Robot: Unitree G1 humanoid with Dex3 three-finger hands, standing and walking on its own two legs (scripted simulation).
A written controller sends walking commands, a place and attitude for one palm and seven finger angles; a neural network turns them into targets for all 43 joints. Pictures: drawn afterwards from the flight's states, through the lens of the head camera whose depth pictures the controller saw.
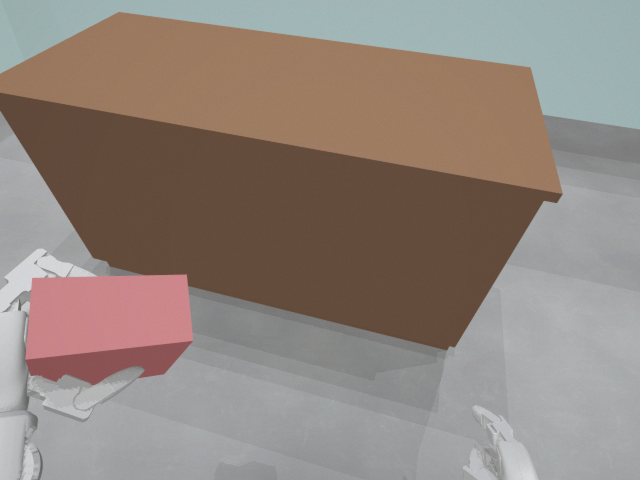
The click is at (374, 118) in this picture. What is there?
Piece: table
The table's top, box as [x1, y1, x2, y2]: [0, 12, 562, 202]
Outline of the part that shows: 0,73 0,100 553,202 556,202 562,194 530,67 118,12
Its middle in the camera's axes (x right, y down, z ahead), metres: -0.12 -0.43 +1.06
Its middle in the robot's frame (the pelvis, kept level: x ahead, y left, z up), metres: +1.08 +0.18 -0.01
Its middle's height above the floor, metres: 0.76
